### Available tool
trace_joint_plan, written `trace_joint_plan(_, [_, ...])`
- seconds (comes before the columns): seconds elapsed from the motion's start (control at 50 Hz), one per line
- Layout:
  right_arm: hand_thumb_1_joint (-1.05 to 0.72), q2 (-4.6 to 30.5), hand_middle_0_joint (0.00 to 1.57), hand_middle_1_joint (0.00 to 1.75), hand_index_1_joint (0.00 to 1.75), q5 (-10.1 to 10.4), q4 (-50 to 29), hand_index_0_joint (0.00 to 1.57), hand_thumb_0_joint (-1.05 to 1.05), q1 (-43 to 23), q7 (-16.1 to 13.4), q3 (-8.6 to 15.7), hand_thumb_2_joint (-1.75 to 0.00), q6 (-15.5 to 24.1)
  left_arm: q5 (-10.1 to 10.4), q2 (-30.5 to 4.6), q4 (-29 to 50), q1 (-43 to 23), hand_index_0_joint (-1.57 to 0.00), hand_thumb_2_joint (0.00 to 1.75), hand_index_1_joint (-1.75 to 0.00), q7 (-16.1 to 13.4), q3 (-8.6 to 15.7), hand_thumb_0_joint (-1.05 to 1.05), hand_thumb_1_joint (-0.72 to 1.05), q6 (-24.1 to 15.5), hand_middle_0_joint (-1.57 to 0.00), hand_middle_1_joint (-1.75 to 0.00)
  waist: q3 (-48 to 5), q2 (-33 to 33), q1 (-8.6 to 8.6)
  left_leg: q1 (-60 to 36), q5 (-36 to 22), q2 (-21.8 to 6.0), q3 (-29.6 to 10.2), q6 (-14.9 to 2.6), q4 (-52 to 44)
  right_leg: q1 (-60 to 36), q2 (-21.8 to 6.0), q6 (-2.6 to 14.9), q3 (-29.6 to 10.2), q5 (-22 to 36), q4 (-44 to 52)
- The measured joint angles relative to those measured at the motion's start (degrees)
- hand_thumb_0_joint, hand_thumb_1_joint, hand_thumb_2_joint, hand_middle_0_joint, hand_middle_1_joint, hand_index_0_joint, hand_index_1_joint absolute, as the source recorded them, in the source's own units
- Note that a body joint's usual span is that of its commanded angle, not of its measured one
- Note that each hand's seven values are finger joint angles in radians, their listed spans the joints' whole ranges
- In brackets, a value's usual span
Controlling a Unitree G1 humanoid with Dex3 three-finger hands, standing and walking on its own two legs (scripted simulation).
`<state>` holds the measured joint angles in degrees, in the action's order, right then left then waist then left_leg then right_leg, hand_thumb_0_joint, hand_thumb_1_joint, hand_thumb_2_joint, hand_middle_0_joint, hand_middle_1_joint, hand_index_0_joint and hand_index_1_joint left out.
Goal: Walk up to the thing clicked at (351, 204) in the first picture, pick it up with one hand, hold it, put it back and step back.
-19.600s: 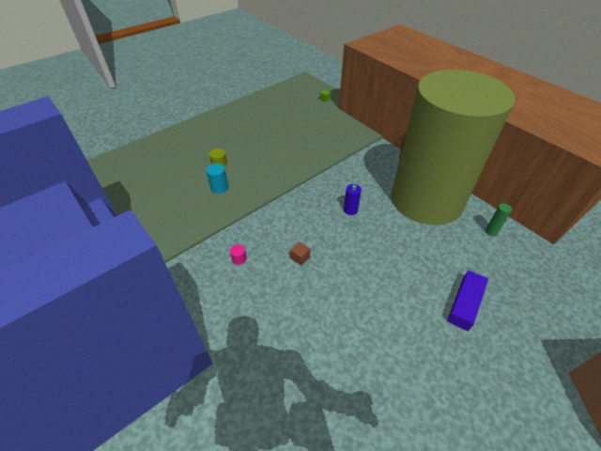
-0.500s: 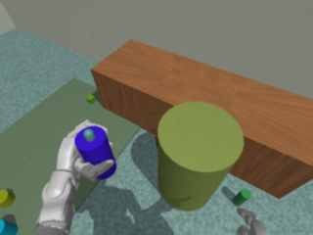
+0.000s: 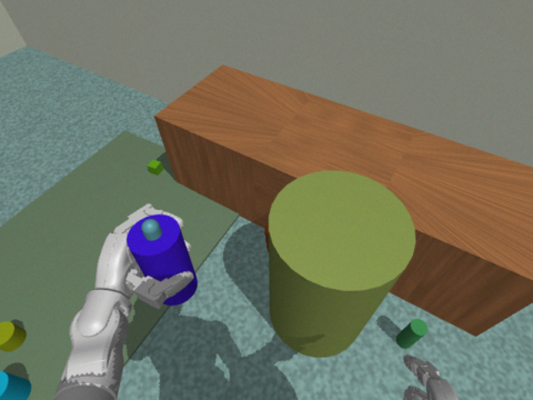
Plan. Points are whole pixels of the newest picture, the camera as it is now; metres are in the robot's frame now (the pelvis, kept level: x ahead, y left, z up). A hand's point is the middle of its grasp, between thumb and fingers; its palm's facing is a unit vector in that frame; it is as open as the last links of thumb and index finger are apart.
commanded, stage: hold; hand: left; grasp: from the side
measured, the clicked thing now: (164, 257) +0.32 +0.16 +0.06
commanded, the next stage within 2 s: crouch in 0.32 s
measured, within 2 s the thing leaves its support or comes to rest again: neither
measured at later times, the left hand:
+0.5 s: hand (168, 262) +0.31 +0.15 +0.05, palm faces -0.10 -1.00 -0.01, open 9.9 cm
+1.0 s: hand (187, 303) +0.32 +0.16 -0.12, palm faces -0.07 -1.00 +0.02, open 9.8 cm
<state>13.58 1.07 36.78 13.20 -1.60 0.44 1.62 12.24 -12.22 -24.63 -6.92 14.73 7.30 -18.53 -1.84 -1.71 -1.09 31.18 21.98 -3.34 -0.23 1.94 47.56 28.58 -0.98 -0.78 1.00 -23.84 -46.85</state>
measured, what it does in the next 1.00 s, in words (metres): lowers itself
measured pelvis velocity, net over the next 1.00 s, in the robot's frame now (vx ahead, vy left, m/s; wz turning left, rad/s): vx -0.03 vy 0.00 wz -0.01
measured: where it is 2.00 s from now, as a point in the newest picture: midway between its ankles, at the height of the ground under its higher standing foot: outside the picture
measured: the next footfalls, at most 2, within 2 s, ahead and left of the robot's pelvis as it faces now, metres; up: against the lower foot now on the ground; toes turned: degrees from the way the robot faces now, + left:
none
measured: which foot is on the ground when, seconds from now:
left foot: down 0.00-1.00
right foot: down 0.00-1.00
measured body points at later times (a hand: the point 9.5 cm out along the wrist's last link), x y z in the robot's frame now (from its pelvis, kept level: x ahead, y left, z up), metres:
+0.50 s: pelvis +0.00 +0.00 +0.00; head +0.04 -0.01 +0.45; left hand +0.31 +0.20 +0.06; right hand +0.14 -0.25 -0.11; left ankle +0.02 +0.14 -0.70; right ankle +0.00 -0.13 -0.70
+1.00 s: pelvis -0.03 +0.00 -0.11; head +0.10 +0.02 +0.32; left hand +0.32 +0.21 -0.12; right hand +0.11 -0.26 -0.22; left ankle +0.02 +0.14 -0.70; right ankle +0.00 -0.13 -0.70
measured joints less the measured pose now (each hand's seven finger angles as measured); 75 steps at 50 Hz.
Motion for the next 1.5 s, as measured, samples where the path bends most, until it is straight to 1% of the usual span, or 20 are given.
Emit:
trace_joint_plan(0.1, [-0.89,0.08,0.20,0.30,0.30,0.08,-0.05,0.20,0.01,0.18,-0.04,-0.11,-0.89,0.01,0.28,0.29,1.53,0.94,-0.70,1.14,-1.10,0.07,-0.25,0.03,-0.38,-0.08,-0.76,-1.10,-0.07,-0.07,0.09,-0.29,-0.09,-0.03,-0.02,0.04,-0.23,-0.28,0.03,0.01,0.02,0.06,0.20])
trace_joint_plan(0.26, [-0.89,0.12,0.20,0.30,0.30,0.07,-0.28,0.20,0.01,-0.36,-0.21,-0.06,-0.89,0.08,-0.02,0.19,1.01,0.64,-0.70,1.14,-1.10,-0.46,0.00,0.03,-0.39,0.19,-0.76,-1.10,0.18,0.15,0.05,-0.16,-0.12,-0.01,-0.11,0.14,-0.07,-0.08,0.02,0.14,0.09,-0.05,-0.19])
trace_joint_plan(0.36, [-0.89,0.23,0.20,0.30,0.30,0.03,-0.07,0.20,0.01,-0.35,-0.37,-0.15,-0.89,0.20,0.33,0.26,1.47,0.83,-0.70,1.14,-1.10,-0.33,-0.13,0.03,-0.38,-0.17,-0.76,-1.10,0.13,0.07,0.14,-0.30,-0.22,-0.02,-0.27,0.19,-0.29,-0.31,0.05,0.17,0.25,0.03,0.10])
trace_joint_plan(0.48, [-0.89,0.24,0.20,0.30,0.30,-0.08,0.01,0.20,0.01,-0.69,-0.42,0.01,-0.89,0.31,0.03,0.25,0.61,0.76,-0.71,1.12,-1.09,-0.01,-0.17,0.03,-0.38,0.13,-0.76,-1.09,-0.03,-0.01,-0.09,0.24,-0.09,-0.05,-0.21,0.17,0.02,0.28,0.07,0.18,0.17,-0.08,-0.25])
trace_joint_plan(0.58, [-0.87,0.19,0.20,0.30,0.30,-0.26,0.15,0.20,0.01,-0.74,-0.19,0.02,-0.89,0.42,0.00,0.61,-0.84,0.34,-0.71,1.10,-1.07,-0.45,0.49,0.03,-0.36,-0.99,-0.77,-1.07,0.09,0.29,-0.19,1.44,0.12,-0.05,-0.31,0.16,0.81,1.46,0.07,0.18,0.23,-0.34,-1.05])
trace_joint_plan(0.68, [-0.87,0.23,0.20,0.30,0.30,-0.76,0.24,0.20,0.01,-1.03,0.45,0.34,-0.89,0.92,-0.33,0.73,-4.64,-0.57,-0.72,1.09,-1.06,-0.38,1.02,0.03,-0.35,-3.37,-0.77,-1.06,-0.36,0.57,-0.58,5.24,0.88,-0.11,-0.57,0.12,3.51,5.13,0.13,0.18,0.34,-1.08,-3.61])
trace_joint_plan(0.74, [-0.87,0.43,0.20,0.30,0.30,-1.10,0.31,0.20,0.00,-1.13,1.01,0.63,-0.89,1.50,-0.15,1.14,-7.38,-1.63,-0.72,1.09,-1.05,0.01,1.57,0.03,-0.35,-5.68,-0.77,-1.06,-0.85,0.80,-0.78,9.20,1.86,-0.13,-0.81,0.08,6.66,8.97,0.14,0.16,0.41,-2.05,-6.65])
trace_joint_plan(0.84, [-0.87,0.77,0.20,0.30,0.30,-1.81,-0.10,0.20,0.00,-1.51,2.19,1.15,-0.89,2.65,-0.56,1.29,-12.18,-4.02,-0.72,1.09,-1.06,0.52,2.59,0.03,-0.35,-11.62,-0.77,-1.06,-2.07,1.44,-1.41,18.93,4.44,-0.09,-1.19,0.07,14.69,18.61,0.07,0.12,0.34,-4.74,-14.73])
trace_joint_plan(0.94, [-0.88,1.23,0.20,0.30,0.30,-2.81,-0.04,0.20,0.00,-1.83,3.30,1.04,-0.90,3.55,-0.86,0.85,-17.60,-6.68,-0.72,1.09,-1.06,1.24,3.55,0.03,-0.35,-17.83,-0.77,-1.06,-5.20,1.77,-2.13,31.94,7.97,-0.08,-1.78,0.02,25.40,31.39,0.05,-0.10,0.31,-8.36,-25.32])
trace_joint_plan(1.0, [-0.88,1.42,0.20,0.30,0.30,-3.35,0.18,0.20,0.00,-2.35,3.84,0.87,-0.90,3.61,-1.05,0.33,-19.45,-8.39,-0.72,1.09,-1.06,1.43,4.12,0.03,-0.35,-20.70,-0.77,-1.06,-7.10,1.84,-2.38,40.43,10.44,-0.06,-2.26,0.11,32.87,39.70,0.07,-0.24,0.31,-10.93,-32.72])
trace_joint_plan(1.06, [-0.88,1.46,0.20,0.30,0.30,-3.92,0.49,0.20,0.00,-3.11,4.28,0.62,-0.90,3.40,-1.67,-0.40,-20.66,-10.02,-0.72,1.09,-1.06,1.87,4.40,0.03,-0.35,-23.06,-0.77,-1.06,-8.56,1.78,-2.31,48.32,12.64,0.04,-2.68,0.10,39.97,47.46,0.04,-0.20,0.26,-13.31,-39.90])
trace_joint_plan(1.14, [-0.89,1.31,0.20,0.30,0.30,-4.58,1.06,0.20,0.00,-4.95,4.78,0.31,-0.90,2.76,-2.09,-1.17,-22.07,-12.44,-0.72,1.10,-1.06,1.87,4.89,0.03,-0.35,-24.48,-0.77,-1.06,-9.38,1.33,-1.80,57.52,14.76,0.04,-3.17,0.13,48.23,56.59,0.19,-0.24,0.13,-15.61,-48.27])
trace_joint_plan(1.24, [-0.89,0.85,0.20,0.30,0.30,-5.26,1.78,0.20,0.00,-7.45,5.57,-0.18,-0.90,2.03,-1.75,-1.10,-23.73,-15.68,-0.71,1.10,-1.06,1.40,6.80,0.03,-0.35,-24.83,-0.77,-1.07,-9.02,1.09,-0.98,66.68,15.92,-0.05,-3.76,0.28,56.27,65.81,0.54,-0.17,0.02,-16.95,-56.53])
trace_joint_plan(1.28, [-0.90,0.64,0.20,0.30,0.30,-5.59,2.10,0.20,0.00,-8.22,6.00,-0.32,-0.90,1.94,-2.10,-1.26,-24.82,-16.92,-0.71,1.10,-1.07,1.47,7.40,0.03,-0.35,-25.13,-0.76,-1.07,-8.87,1.32,-0.86,69.87,16.08,-0.03,-3.98,0.41,59.05,69.07,0.65,-0.10,-0.02,-17.20,-59.47])
trace_joint_plan(1.4, [-0.90,0.65,0.20,0.30,0.30,-6.75,2.80,0.20,0.00,-9.74,7.05,-0.65,-0.90,1.83,-3.47,-2.40,-29.32,-20.60,-0.70,1.10,-1.08,2.40,9.09,0.03,-0.35,-26.64,-0.75,-1.08,-8.10,2.39,-1.37,78.74,16.11,0.11,-4.96,0.86,67.37,78.00,1.01,0.12,0.10,-17.46,-68.08])
trace_joint_plan(1.5, [-0.90,1.30,0.20,0.30,0.30,-7.56,3.20,0.20,0.00,-10.21,7.58,-0.79,-0.90,1.51,-4.46,-3.13,-31.10,-22.71,-0.70,1.10,-1.09,1.38,11.23,0.03,-0.34,-27.74,-0.75,-1.09,-6.40,3.05,-2.19,85.05,15.82,0.47,-5.93,1.30,74.14,84.14,1.22,0.16,0.30,-17.33,-74.85])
